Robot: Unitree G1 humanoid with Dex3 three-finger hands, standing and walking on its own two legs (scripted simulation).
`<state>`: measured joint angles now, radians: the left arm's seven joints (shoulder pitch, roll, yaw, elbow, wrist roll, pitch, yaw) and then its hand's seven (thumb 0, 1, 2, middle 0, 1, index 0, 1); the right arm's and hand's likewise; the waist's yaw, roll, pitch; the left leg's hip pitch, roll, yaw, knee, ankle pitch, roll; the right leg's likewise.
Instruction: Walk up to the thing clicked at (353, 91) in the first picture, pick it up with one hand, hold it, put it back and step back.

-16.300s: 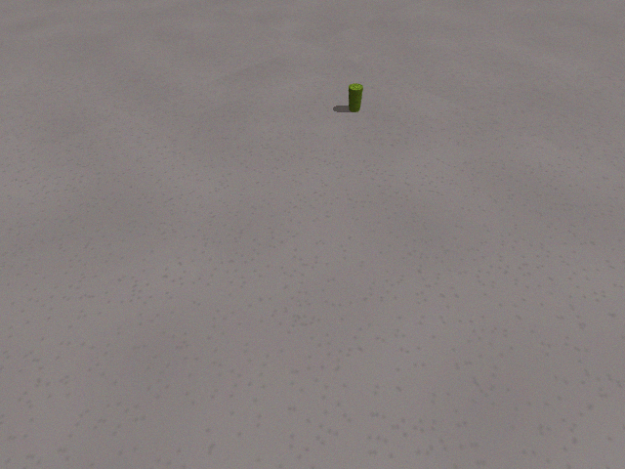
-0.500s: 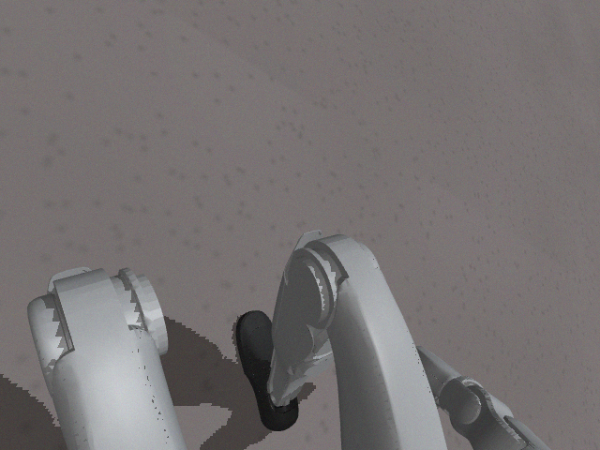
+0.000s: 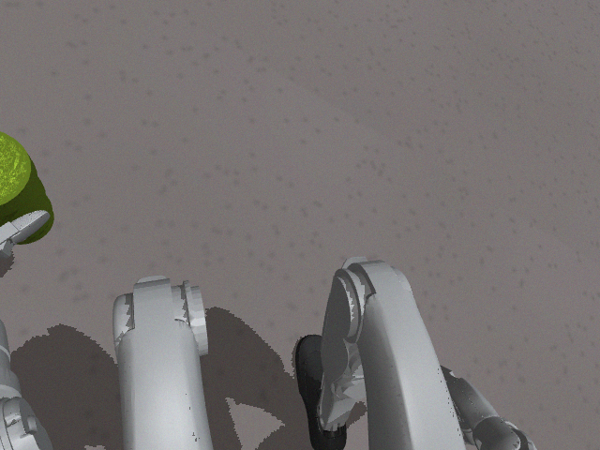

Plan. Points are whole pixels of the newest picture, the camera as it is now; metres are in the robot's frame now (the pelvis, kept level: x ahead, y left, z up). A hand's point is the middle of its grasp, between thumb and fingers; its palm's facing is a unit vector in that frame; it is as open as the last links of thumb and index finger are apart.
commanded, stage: settle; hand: left
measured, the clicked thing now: (2, 197) +0.42 +0.34 -0.09
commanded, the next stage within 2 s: hold in 0.24 s
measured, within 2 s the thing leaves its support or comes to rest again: neither
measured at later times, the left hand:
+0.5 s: hand out of the picture +0.43 +0.33 -0.01, palm faces +0.42 -0.91 -0.05, open 11.6 cm
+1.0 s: hand out of the picture +0.38 +0.31 +0.13, palm faces +0.41 -0.91 -0.05, open 11.6 cm
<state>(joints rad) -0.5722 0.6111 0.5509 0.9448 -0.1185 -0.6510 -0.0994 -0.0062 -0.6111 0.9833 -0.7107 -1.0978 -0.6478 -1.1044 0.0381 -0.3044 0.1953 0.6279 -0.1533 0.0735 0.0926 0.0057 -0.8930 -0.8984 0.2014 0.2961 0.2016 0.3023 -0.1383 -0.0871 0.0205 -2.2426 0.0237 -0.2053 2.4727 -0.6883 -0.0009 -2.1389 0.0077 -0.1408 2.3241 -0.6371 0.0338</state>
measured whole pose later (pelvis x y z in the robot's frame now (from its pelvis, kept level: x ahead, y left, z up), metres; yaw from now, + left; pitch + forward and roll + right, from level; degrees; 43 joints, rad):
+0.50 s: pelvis +0.01 -0.01 +0.03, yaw +3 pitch +31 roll -7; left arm -0.59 0.51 0.60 0.88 -0.13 -0.57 -0.17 -0.01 -0.61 0.99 -0.71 -1.10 -0.65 -1.11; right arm 0.08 -0.29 0.08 0.67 -0.10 0.06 0.05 0.01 -0.91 -0.90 0.20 0.30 0.20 0.30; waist -0.13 -0.03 -0.07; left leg -2.20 0.03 -0.14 2.35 -0.71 -0.02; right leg -2.14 -0.01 -0.09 2.27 -0.68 0.01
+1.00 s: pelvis +0.01 -0.01 +0.13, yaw +6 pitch +32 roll -5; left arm -0.34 0.36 0.46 0.48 -0.19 -0.37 -0.11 -0.01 -0.61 1.00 -0.69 -1.12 -0.63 -1.12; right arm 0.12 -0.25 0.01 0.64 0.00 -0.01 -0.01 0.01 -0.92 -0.90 0.20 0.30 0.20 0.30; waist -0.06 0.01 -0.17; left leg -1.92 0.03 -0.09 2.03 -0.67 -0.01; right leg -1.87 -0.02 -0.06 1.96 -0.65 0.01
